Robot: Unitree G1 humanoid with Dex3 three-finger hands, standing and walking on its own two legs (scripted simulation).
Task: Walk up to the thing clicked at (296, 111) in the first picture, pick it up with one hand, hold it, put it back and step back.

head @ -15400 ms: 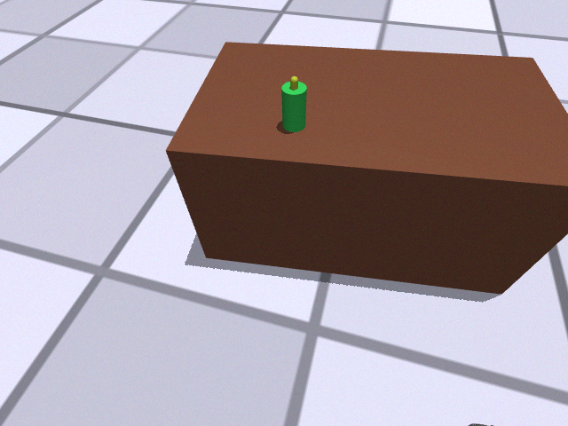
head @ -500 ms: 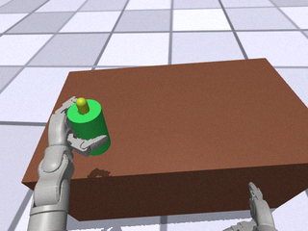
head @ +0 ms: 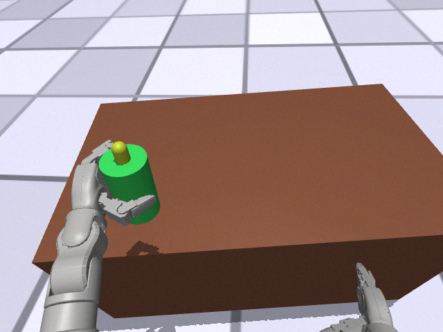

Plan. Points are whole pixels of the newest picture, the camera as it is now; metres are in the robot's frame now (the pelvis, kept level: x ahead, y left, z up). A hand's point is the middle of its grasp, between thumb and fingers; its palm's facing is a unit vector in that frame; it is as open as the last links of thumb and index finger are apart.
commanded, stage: hold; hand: left
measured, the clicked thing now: (130, 179) +0.32 +0.16 +0.14
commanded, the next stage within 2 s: crouch in 0.84 s
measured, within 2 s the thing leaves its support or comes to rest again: neither
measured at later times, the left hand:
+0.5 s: hand (132, 180) +0.33 +0.16 +0.13, palm faces +0.09 -1.00 -0.03, open 10.6 cm
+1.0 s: hand (134, 176) +0.34 +0.16 +0.13, palm faces +0.09 -1.00 -0.02, open 10.6 cm
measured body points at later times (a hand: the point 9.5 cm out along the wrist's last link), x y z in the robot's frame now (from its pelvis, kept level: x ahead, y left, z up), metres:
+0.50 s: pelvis +0.00 +0.00 +0.00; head +0.00 -0.02 +0.45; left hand +0.32 +0.22 +0.13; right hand +0.17 -0.26 -0.09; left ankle -0.01 +0.13 -0.73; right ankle +0.00 -0.13 -0.73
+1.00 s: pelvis +0.01 +0.00 +0.00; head +0.00 -0.02 +0.45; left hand +0.33 +0.21 +0.13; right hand +0.17 -0.26 -0.09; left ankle -0.01 +0.13 -0.73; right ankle +0.00 -0.13 -0.73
